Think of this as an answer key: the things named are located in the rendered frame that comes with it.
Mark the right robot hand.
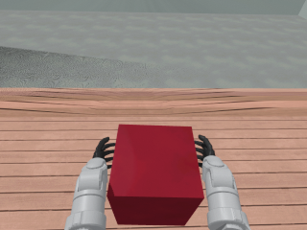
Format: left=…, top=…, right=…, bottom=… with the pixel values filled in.
left=194, top=134, right=216, bottom=168

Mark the left robot hand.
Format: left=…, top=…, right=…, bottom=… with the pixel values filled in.
left=92, top=137, right=116, bottom=169

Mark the left robot forearm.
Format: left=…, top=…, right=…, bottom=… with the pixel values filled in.
left=64, top=157, right=108, bottom=230

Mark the right robot forearm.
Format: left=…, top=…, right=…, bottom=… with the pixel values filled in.
left=201, top=155, right=251, bottom=230

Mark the carton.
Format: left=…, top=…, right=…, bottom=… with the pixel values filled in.
left=106, top=124, right=204, bottom=226

